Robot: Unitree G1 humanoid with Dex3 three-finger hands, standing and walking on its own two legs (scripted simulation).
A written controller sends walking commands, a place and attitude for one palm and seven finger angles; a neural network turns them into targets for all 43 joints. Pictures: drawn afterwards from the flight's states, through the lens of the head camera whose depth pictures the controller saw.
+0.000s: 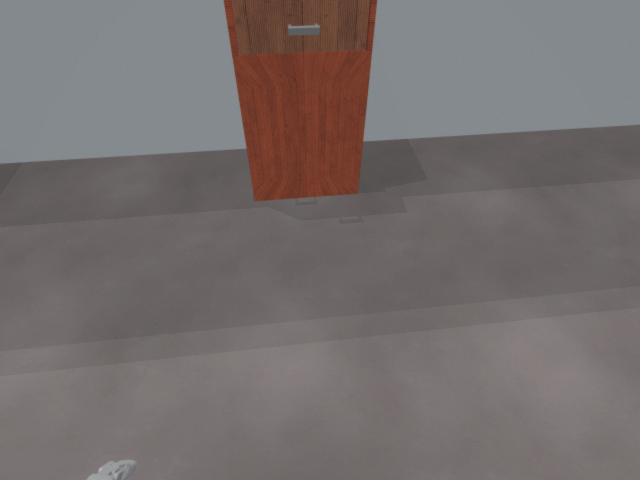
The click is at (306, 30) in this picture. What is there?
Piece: drawer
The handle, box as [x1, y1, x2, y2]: [288, 23, 319, 35]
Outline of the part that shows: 319,26 316,23 309,26 291,26 290,24 288,24 288,35 318,34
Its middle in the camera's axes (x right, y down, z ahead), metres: -0.06 -0.72 +1.31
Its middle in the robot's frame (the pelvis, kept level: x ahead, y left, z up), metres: +1.46 +0.12 +0.01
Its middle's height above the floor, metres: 0.78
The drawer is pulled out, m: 0.00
